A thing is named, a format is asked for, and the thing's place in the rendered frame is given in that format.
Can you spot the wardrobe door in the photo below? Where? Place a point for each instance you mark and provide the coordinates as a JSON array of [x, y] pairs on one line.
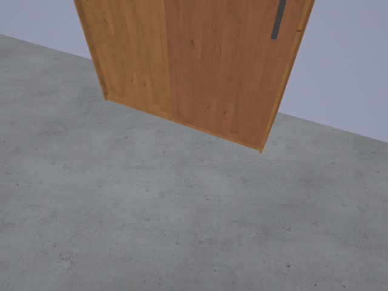
[[224, 68], [131, 43]]

